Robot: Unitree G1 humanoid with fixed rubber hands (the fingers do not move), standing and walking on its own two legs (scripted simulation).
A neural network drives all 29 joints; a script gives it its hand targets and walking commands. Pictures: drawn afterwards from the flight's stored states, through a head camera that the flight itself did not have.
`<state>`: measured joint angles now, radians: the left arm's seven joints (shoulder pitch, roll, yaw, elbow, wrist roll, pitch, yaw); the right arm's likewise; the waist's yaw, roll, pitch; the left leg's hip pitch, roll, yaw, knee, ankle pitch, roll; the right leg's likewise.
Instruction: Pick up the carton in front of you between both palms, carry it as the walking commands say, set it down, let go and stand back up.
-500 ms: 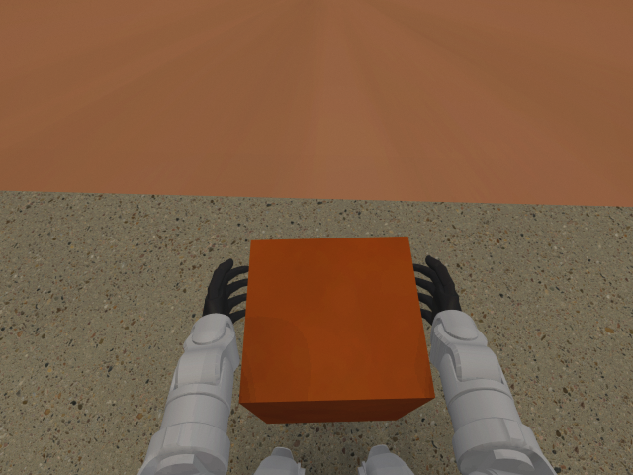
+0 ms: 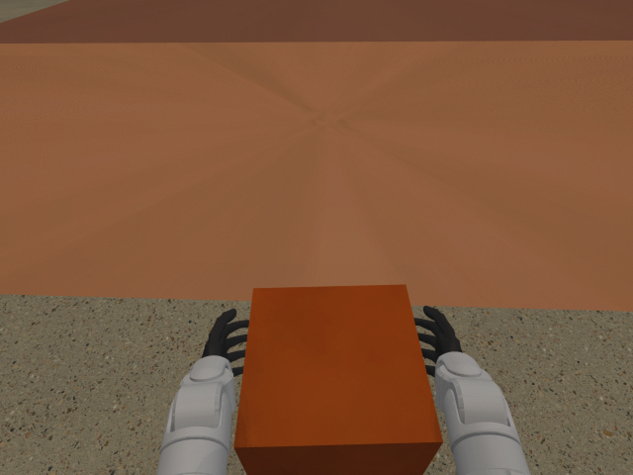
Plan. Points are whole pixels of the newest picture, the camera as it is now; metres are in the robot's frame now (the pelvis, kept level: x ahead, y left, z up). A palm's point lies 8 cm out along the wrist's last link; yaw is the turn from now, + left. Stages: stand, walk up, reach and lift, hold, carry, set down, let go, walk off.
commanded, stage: reach and lift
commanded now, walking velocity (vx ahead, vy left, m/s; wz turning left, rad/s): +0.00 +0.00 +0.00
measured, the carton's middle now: (331, 397) +0.28 +0.00 -0.05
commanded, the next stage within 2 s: hold in 0.96 s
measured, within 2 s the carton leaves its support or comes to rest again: neither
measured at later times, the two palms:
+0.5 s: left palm (216, 362) +0.29 +0.15 +0.03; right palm (449, 359) +0.28 -0.15 +0.03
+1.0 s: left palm (214, 356) +0.29 +0.15 +0.04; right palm (451, 353) +0.29 -0.15 +0.04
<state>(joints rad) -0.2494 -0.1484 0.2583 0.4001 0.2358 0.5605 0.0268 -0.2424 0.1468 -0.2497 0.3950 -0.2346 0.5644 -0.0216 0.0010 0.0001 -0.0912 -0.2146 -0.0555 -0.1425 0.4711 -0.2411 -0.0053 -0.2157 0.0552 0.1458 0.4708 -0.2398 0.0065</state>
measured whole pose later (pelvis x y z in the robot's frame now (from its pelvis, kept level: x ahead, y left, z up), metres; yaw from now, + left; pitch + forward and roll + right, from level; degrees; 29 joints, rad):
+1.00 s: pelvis +0.00 +0.00 +0.01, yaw +0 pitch -5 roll +0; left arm -0.26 -0.15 0.23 0.28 0.27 0.69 0.00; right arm -0.25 0.15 -0.22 0.27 -0.27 0.70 0.00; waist 0.00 0.00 -0.01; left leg -0.08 -0.05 -0.13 0.38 -0.20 0.00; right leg -0.08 0.04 0.14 0.38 -0.20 0.01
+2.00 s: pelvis +0.00 +0.00 +0.01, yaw +0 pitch -7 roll +0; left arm -0.27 -0.15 0.23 0.23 0.28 0.76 0.00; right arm -0.26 0.15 -0.22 0.23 -0.27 0.76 0.01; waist 0.00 0.00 0.01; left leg -0.04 -0.04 -0.12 0.36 -0.20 0.00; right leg -0.04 0.04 0.13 0.36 -0.19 0.01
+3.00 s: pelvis +0.31 +0.00 +0.01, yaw +2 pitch +6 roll +2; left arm -0.17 -0.14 0.12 -0.36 0.10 1.21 0.10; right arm -0.18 0.14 -0.11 -0.35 -0.11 1.22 -0.09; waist 0.04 -0.03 -0.11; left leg -0.58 0.06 0.13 0.81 -0.25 0.00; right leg -0.06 -0.02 -0.17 0.25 -0.30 -0.04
